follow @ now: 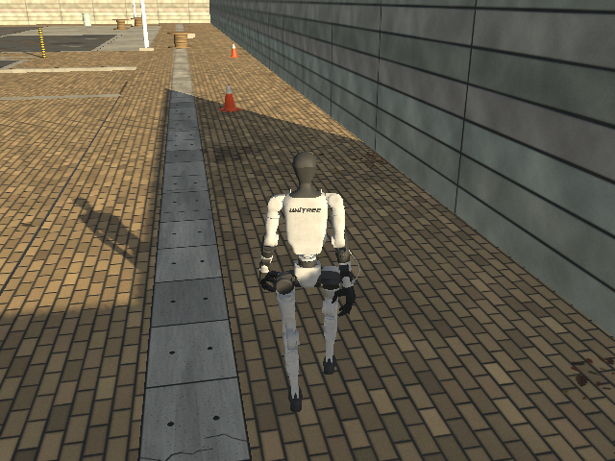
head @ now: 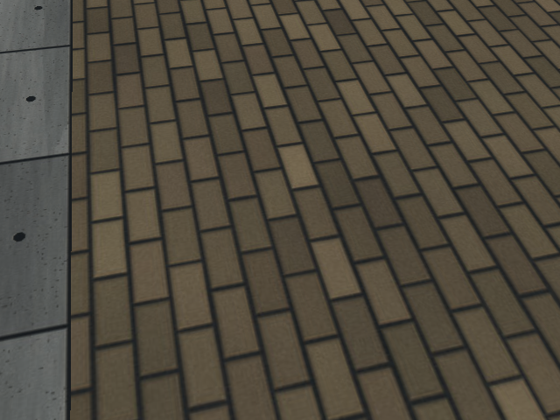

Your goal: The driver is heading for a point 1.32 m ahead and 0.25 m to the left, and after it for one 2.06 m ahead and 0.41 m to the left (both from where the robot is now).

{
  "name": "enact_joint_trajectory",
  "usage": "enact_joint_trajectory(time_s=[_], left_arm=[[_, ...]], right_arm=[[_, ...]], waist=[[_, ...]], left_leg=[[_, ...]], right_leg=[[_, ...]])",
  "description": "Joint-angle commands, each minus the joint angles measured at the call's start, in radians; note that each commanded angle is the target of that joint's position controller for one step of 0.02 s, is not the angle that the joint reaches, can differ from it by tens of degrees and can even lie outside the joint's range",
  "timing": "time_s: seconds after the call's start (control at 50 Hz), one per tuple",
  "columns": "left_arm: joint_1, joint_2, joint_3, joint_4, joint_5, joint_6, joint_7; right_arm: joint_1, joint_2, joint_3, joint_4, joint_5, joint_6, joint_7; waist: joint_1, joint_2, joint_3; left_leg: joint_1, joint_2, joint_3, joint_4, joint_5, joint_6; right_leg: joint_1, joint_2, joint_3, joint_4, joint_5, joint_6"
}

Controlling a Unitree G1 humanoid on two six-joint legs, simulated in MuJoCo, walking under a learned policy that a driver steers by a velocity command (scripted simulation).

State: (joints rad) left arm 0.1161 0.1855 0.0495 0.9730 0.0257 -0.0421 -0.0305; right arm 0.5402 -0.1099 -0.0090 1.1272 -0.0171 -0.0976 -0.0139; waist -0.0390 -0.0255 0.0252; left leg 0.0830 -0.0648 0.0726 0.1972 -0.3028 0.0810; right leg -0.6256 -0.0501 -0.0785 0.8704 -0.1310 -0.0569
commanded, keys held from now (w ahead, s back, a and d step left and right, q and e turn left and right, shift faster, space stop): w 0.40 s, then w+q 0.60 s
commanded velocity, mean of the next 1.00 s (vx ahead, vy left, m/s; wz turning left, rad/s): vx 0.49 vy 0.00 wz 0.23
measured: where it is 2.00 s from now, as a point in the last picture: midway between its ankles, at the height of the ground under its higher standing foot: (204, 215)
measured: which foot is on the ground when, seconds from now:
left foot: down 0.00-0.16, up 0.18-0.70, down 0.72-1.00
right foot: up 0.00-0.14, down 0.16-0.74, up 0.76-1.00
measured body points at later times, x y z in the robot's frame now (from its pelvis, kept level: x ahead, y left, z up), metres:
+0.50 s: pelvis +0.29 -0.02 +0.00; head +0.31 -0.03 +0.45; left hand +0.21 +0.20 -0.14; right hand +0.41 -0.25 -0.14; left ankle +0.42 +0.14 -0.68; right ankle +0.23 -0.07 -0.74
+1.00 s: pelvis +0.57 +0.05 +0.00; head +0.59 +0.07 +0.45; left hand +0.66 +0.32 -0.12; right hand +0.63 -0.21 -0.13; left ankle +0.53 +0.07 -0.74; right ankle +0.72 -0.11 -0.66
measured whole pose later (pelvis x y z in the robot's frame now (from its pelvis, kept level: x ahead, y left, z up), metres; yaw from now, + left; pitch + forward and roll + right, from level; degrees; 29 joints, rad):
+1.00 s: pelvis +0.57 +0.05 +0.00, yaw +17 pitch +1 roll +0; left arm 0.10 0.22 0.05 0.83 0.04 -0.05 -0.01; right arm 0.38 -0.22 -0.07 0.98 0.00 -0.06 0.00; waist -0.04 -0.03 0.04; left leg -0.11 -0.15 -0.04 0.30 -0.19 0.14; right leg -0.66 -0.13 0.04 0.97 -0.17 0.03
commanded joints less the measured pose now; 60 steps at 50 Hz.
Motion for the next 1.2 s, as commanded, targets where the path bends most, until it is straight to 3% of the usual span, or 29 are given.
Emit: enact_joint_trajectory(time_s=[0.02,0.08,0.12,0.14,0.16,0.18,0.2,0.22,0.24,0.28,0.32,0.38,0.44,0.5,0.58,0.64,0.68,0.7,0.72,0.74,0.76,0.78,0.82,0.86,0.94,1.04,1.14,1.16,1.2], left_arm=[[-0.144,0.0,-0.014,-0.092,-0.01,-0.007,-0.002],[-0.116,0.038,-0.004,-0.098,-0.013,-0.01,0.009],[0.063,0.079,0.018,-0.046,-0.013,-0.021,0.023],[0.215,0.097,0.032,0.006,-0.01,-0.028,0.03],[0.358,0.152,0.053,0.042,0.013,-0.034,0.039],[0.423,0.244,0.076,0.041,0.036,-0.032,0.037],[0.339,0.213,0.071,0.037,-0.007,-0.019,0.024],[0.209,0.165,0.055,0.015,-0.019,-0.022,0.022],[0.154,0.099,0.038,0.009,-0.017,-0.032,0.017],[0.164,0.03,0.013,0.038,-0.012,-0.052,0.027],[0.218,0.038,0.008,0.061,-0.011,-0.069,0.034],[0.28,0.082,0.009,0.073,-0.013,-0.077,0.035],[0.335,0.084,0.004,0.075,-0.012,-0.075,0.034],[0.385,0.075,-0.003,0.083,-0.012,-0.079,0.039],[0.442,0.077,-0.007,0.103,-0.006,-0.08,0.053],[0.423,0.103,-0.003,0.104,-0.003,-0.078,0.068],[0.392,0.137,0.006,0.095,0.001,-0.068,0.078],[0.375,0.151,0.011,0.085,-0.001,-0.06,0.076],[0.344,0.156,0.012,0.061,-0.008,-0.059,0.071],[0.381,0.077,0.0,0.001,-0.036,-0.064,0.051],[0.32,0.113,0.011,-0.03,-0.023,-0.073,0.041],[0.218,0.119,0.013,-0.072,-0.016,-0.083,0.035],[0.19,0.112,0.014,-0.081,-0.011,-0.087,0.034],[0.216,0.086,0.012,-0.087,0.018,-0.047,0.03],[0.105,0.088,0.012,-0.148,0.023,-0.008,0.019],[-0.101,0.1,0.007,-0.234,0.015,-0.003,0.01],[-0.237,0.09,-0.013,-0.29,0.006,-0.018,-0.002],[-0.243,0.097,-0.013,-0.299,0.003,-0.023,-0.002],[-0.166,0.125,-0.006,-0.287,0.0,-0.032,0.003]], right_arm=[[0.067,-0.122,-0.011,-0.013,0.0,-0.014,-0.008],[0.049,-0.153,-0.017,-0.009,-0.001,-0.022,-0.013],[0.015,-0.18,-0.026,-0.013,-0.004,-0.02,-0.017],[-0.008,-0.191,-0.03,-0.018,0.001,-0.015,-0.016],[-0.006,-0.171,-0.026,-0.032,0.007,-0.012,-0.008],[0.106,-0.043,-0.006,-0.055,0.033,-0.006,0.006],[0.039,-0.137,-0.034,-0.063,0.019,-0.001,0.01],[-0.066,-0.151,-0.04,-0.108,0.009,-0.001,0.011],[-0.124,-0.146,-0.041,-0.121,0.002,-0.005,0.014],[-0.104,-0.102,-0.04,-0.113,-0.017,0.015,0.02],[-0.096,-0.076,-0.039,-0.113,-0.024,0.037,0.028],[-0.215,-0.1,-0.044,-0.16,-0.024,0.056,0.037],[-0.356,-0.111,-0.043,-0.206,-0.011,0.06,0.044],[-0.463,-0.094,-0.032,-0.24,0.001,0.055,0.049],[-0.559,-0.094,-0.026,-0.275,0.0,0.049,0.051],[-0.532,-0.112,-0.035,-0.279,-0.007,0.042,0.047],[-0.391,-0.144,-0.055,-0.241,-0.011,0.037,0.038],[-0.267,-0.165,-0.069,-0.2,-0.015,0.032,0.035],[-0.133,-0.216,-0.092,-0.166,-0.032,0.029,0.03],[-0.061,-0.328,-0.127,-0.175,-0.042,0.035,0.02],[-0.093,-0.327,-0.125,-0.171,-0.01,0.051,0.031],[-0.179,-0.309,-0.118,-0.18,0.006,0.055,0.03],[-0.264,-0.215,-0.094,-0.195,0.006,0.048,0.027],[-0.267,-0.189,-0.08,-0.195,0.015,0.033,0.016],[-0.185,-0.248,-0.09,-0.192,0.02,0.016,0.014],[-0.071,-0.248,-0.087,-0.196,0.017,0.027,0.013],[-0.003,-0.236,-0.075,-0.188,0.004,0.023,0.0],[-0.005,-0.244,-0.076,-0.189,0.001,0.021,-0.004],[-0.051,-0.268,-0.078,-0.199,-0.002,0.014,-0.01]], waist=[[0.0,0.127,0.14],[0.038,0.139,0.102],[0.121,0.143,0.001],[0.188,0.128,-0.071],[0.235,0.077,-0.152],[0.17,-0.137,-0.279],[0.157,-0.055,-0.269],[0.105,-0.029,-0.088],[0.086,0.034,-0.01],[0.017,0.041,0.035],[-0.003,0.018,0.036],[0.003,-0.005,0.066],[0.037,-0.016,0.085],[0.067,-0.03,0.091],[0.094,-0.037,0.102],[0.059,-0.054,0.068],[-0.007,-0.078,-0.015],[-0.059,-0.076,-0.08],[-0.13,-0.051,-0.142],[-0.106,0.158,-0.256],[-0.079,0.128,-0.299],[-0.045,0.068,-0.139],[0.026,-0.029,-0.003],[0.072,0.004,0.001],[0.057,0.052,0.013],[-0.02,0.092,0.018],[-0.069,0.106,0.036],[-0.065,0.11,0.039],[-0.011,0.117,0.026]], left_leg=[[-0.101,0.231,-0.092,-0.046,0.679,0.067],[-0.052,0.259,-0.07,0.034,0.942,0.063],[-0.008,0.265,-0.054,0.25,1.123,0.055],[-0.046,0.248,-0.04,0.433,1.062,0.048],[-0.211,0.21,-0.022,0.689,0.778,0.043],[-0.546,0.032,0.007,1.125,-0.023,0.011],[-0.671,0.006,-0.121,1.248,-0.15,0.026],[-0.736,0.076,-0.127,1.212,-0.055,0.035],[-0.709,0.108,-0.122,1.151,0.007,0.036],[-0.594,0.151,-0.124,1.043,0.034,0.018],[-0.564,0.156,-0.106,0.981,0.039,-0.001],[-0.663,0.177,-0.069,0.879,0.118,-0.026],[-0.746,0.179,-0.042,0.739,0.229,-0.04],[-0.727,0.145,-0.012,0.579,0.317,-0.033],[-0.722,0.104,0.029,0.445,0.318,0.005],[-0.636,0.046,0.074,0.394,0.217,0.054],[-0.496,-0.017,0.101,0.381,0.121,0.1],[-0.356,-0.037,0.095,0.32,0.135,0.125],[-0.139,0.034,-0.017,0.272,0.128,0.172],[0.181,0.338,-0.485,0.261,0.13,0.325],[0.227,0.421,-0.811,0.113,0.15,0.383],[0.103,0.384,-0.657,0.079,0.113,0.338],[-0.134,0.304,-0.475,0.027,0.271,0.248],[-0.246,0.228,-0.366,0.013,0.385,0.208],[-0.272,0.172,-0.314,-0.001,0.49,0.186],[-0.145,0.158,-0.338,0.019,0.536,0.127],[-0.02,0.184,-0.336,0.042,0.625,0.12],[-0.003,0.199,-0.342,0.051,0.651,0.118],[-0.003,0.218,-0.332,0.098,0.772,0.092]], right_leg=[[0.007,0.048,-0.07,-0.185,0.06,-0.009],[0.146,0.089,-0.083,-0.265,0.043,-0.062],[0.321,0.131,-0.072,-0.286,-0.004,-0.104],[0.49,0.13,-0.061,-0.363,0.03,-0.123],[0.704,-0.005,0.085,-0.396,-0.091,-0.158],[0.96,-0.332,0.603,-0.462,-0.211,-0.306],[0.892,-0.339,0.81,-0.627,-0.355,-0.327],[0.736,-0.314,0.644,-0.663,-0.406,-0.284],[0.604,-0.275,0.54,-0.699,-0.301,-0.251],[0.444,-0.192,0.362,-0.723,-0.095,-0.189],[0.416,-0.161,0.28,-0.73,0.041,-0.176],[0.435,-0.137,0.206,-0.76,0.106,-0.165],[0.5,-0.119,0.138,-0.772,0.204,-0.133],[0.548,-0.106,0.058,-0.766,0.31,-0.094],[0.678,-0.143,-0.011,-0.732,0.443,-0.081],[0.765,-0.171,-0.062,-0.606,0.782,-0.07],[0.794,-0.184,-0.087,-0.385,1.008,-0.065],[0.758,-0.18,-0.099,-0.208,0.958,-0.061],[0.584,-0.161,-0.112,0.035,0.742,-0.046],[0.188,-0.009,-0.129,0.458,0.075,0.002],[-0.009,0.106,0.065,0.619,-0.359,0.005],[-0.107,0.026,0.126,0.579,-0.26,-0.006],[-0.029,-0.035,0.116,0.416,-0.159,0.007],[0.069,-0.057,0.113,0.315,-0.155,0.042],[0.016,-0.056,0.072,0.171,-0.064,0.092],[-0.086,-0.03,0.064,-0.04,0.097,0.101],[-0.058,0.011,0.035,-0.238,0.14,0.062],[-0.032,0.017,0.038,-0.271,0.132,0.046],[0.103,0.039,0.044,-0.341,0.079,0.008]])
Velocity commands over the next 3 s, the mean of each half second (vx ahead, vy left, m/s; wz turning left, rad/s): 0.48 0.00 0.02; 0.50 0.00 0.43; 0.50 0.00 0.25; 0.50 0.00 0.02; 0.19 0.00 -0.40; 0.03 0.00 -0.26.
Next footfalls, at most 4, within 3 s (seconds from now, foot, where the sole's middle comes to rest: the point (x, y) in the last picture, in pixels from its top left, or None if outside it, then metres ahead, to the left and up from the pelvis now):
0.16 right None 0.27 -0.07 -0.78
0.72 left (239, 385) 0.57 0.08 -0.78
1.26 right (258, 260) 0.93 0.03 -0.78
1.82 left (164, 209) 1.12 0.31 -0.78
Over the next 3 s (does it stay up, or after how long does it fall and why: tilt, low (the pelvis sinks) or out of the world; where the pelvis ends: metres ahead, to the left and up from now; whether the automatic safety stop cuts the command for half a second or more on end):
stays up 1.24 0.32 0.01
